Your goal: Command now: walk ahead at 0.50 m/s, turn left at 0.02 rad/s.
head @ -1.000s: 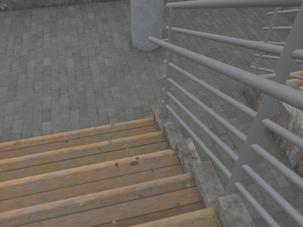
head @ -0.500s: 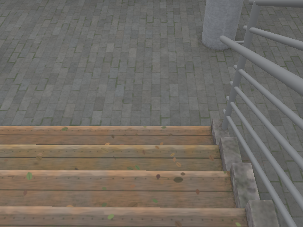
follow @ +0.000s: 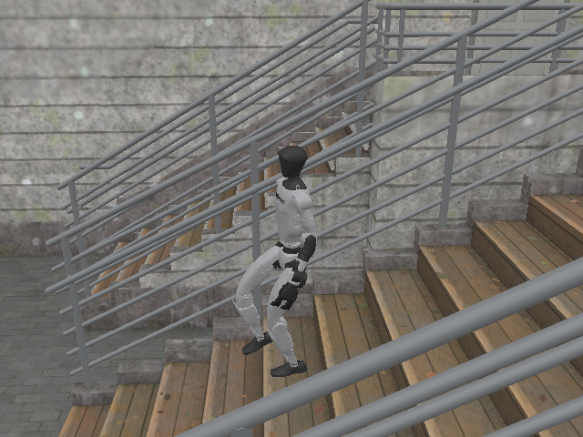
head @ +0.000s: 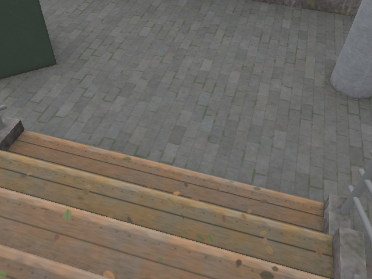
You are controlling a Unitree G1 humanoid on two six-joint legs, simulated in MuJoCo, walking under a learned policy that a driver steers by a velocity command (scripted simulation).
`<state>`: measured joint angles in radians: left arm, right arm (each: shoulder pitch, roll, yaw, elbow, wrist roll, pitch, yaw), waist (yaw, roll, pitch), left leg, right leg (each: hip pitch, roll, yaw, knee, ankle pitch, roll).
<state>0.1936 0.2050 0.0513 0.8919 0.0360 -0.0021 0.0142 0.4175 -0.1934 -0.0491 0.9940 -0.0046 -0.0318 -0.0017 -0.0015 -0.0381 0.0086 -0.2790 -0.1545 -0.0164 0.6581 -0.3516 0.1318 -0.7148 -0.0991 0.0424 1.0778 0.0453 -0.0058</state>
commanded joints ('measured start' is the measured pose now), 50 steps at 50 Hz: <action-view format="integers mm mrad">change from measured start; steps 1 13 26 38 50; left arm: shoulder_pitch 18 -199 198 271 476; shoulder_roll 114 50 134 115 103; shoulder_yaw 51 19 15 19 10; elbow -12 -112 37 -28 -11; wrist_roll -4 -13 -2 -31 -57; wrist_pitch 0 -63 -46 -55 -56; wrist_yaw -22 -39 -9 37 31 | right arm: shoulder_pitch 87 96 -142 -398 230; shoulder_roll -123 -125 -110 -90 -221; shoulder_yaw -37 1 9 -12 -59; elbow -38 -30 -155 -222 -109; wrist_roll -14 -44 -45 -60 -15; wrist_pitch -22 -75 7 -5 -4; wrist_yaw -14 -42 -32 46 31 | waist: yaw -25 -125 -22 56 -55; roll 89 114 60 -26 271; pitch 67 175 62 24 -331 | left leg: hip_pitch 139 -39 -596 -353 899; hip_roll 300 298 263 168 517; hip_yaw -398 -164 -63 -92 -326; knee -169 109 811 84 127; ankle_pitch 10 136 4 860 1149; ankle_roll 124 52 -104 -131 76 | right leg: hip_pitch -193 81 419 360 -237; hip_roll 9 91 -133 105 272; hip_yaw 134 11 449 438 98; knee -113 -530 -672 -426 1123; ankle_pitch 120 315 -79 -482 -938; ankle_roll -34 -61 -336 -251 -107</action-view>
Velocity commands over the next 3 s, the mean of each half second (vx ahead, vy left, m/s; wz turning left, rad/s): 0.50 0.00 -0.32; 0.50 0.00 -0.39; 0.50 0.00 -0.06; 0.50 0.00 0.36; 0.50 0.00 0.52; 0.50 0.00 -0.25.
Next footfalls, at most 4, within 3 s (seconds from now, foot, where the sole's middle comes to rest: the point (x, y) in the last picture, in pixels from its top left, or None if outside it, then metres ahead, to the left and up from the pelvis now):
0.36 right None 0.33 -0.19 -0.92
0.96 left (209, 265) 0.72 -0.11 -1.08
1.56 right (261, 242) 0.93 -0.41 -1.25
2.14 left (232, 199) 1.30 -0.32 -1.41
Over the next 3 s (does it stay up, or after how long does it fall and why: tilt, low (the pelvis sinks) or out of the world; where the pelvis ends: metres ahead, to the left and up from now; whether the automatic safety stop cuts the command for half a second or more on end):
stays up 1.65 -0.51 -0.80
